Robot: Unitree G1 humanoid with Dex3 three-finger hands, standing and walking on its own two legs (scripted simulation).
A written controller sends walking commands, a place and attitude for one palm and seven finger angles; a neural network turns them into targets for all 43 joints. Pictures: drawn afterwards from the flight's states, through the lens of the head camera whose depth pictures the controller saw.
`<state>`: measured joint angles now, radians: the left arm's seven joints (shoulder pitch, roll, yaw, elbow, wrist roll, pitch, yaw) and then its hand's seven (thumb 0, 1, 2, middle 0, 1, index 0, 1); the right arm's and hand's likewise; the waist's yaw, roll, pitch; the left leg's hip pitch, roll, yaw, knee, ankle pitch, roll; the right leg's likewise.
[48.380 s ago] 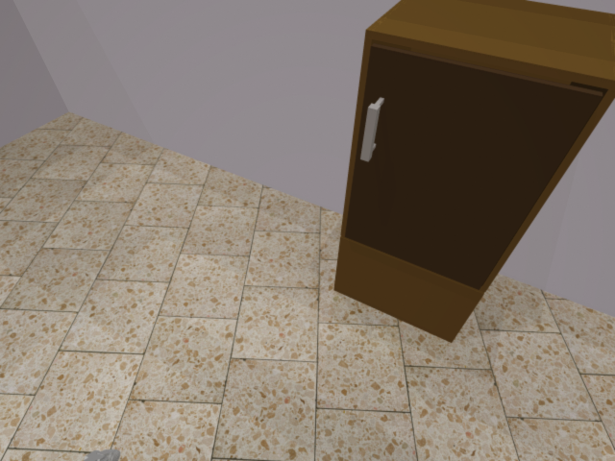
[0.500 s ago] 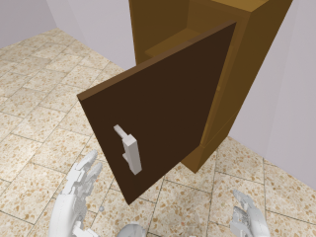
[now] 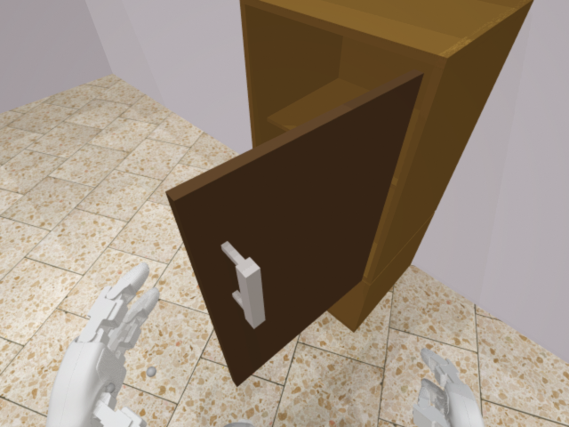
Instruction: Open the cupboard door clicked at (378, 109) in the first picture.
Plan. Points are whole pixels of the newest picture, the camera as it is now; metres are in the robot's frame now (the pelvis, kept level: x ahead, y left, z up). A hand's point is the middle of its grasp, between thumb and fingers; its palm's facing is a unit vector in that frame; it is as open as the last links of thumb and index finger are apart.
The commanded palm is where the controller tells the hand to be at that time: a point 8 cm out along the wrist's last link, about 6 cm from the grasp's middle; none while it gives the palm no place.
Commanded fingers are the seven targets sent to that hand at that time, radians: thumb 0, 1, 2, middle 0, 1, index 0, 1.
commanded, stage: draw the hand back to the body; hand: left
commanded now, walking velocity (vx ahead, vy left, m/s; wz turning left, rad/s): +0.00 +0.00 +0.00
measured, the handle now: (242, 285) +0.29 +0.08 +0.07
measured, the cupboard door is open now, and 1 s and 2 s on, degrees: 84 84 84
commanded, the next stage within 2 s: step back with the hand held close in 1.24 s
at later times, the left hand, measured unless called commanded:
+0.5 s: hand (63, 326) +0.19 +0.24 +0.16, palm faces +0.27 -0.90 -0.35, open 13.4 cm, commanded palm +0.14 +0.28 +0.19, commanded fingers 0.00 0.31 0.64 -0.18 -0.30 -0.18 -0.30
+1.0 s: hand (5, 256) +0.22 +0.27 +0.23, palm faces +0.45 -0.81 -0.38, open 7.9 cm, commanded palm +0.17 +0.31 +0.24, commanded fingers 0.00 0.90 0.90 -0.20 -0.30 -0.20 -0.30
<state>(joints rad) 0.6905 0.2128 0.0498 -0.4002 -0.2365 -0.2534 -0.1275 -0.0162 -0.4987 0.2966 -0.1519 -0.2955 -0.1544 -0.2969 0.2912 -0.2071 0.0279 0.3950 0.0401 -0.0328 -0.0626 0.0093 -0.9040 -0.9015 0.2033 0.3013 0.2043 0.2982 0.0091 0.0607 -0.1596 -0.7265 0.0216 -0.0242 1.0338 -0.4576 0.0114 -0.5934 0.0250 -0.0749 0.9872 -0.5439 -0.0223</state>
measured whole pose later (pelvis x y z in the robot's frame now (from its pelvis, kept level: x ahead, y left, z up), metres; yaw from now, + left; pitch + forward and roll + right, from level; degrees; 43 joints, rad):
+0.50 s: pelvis +0.01 +0.02 +0.05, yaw +0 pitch +1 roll -2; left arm 0.63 0.32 0.14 -0.49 -0.05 -0.01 0.12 -0.01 -0.02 0.50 -0.17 -0.30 -0.18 -0.30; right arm 0.26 -0.22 0.08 0.49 0.02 -0.07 -0.11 0.01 -0.90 -0.90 0.20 0.30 0.21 0.30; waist 0.05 0.05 -0.08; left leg -0.38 -0.01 0.02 0.70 -0.34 0.04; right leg -0.24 0.00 -0.04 0.63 -0.40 0.01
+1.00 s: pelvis +0.02 +0.01 +0.07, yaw -1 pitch -3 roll +0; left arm 0.47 0.35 0.35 -0.43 -0.08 -0.05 0.12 0.01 0.79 0.85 -0.20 -0.30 -0.21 -0.30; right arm 0.20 -0.24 0.04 0.60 0.01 -0.07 -0.08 0.01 -0.90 -0.90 0.20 0.30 0.21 0.30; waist 0.06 0.05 -0.01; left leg -0.17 -0.01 0.03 0.47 -0.24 0.03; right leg -0.05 0.00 -0.02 0.42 -0.30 0.00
